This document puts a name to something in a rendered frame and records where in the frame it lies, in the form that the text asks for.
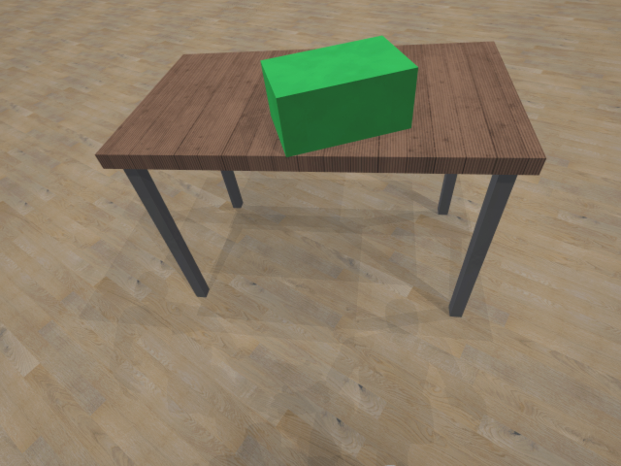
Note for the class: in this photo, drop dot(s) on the carton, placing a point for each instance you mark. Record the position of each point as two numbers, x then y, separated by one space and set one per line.
340 94

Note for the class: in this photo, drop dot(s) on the table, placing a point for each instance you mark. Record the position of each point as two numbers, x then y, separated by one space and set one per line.
211 112

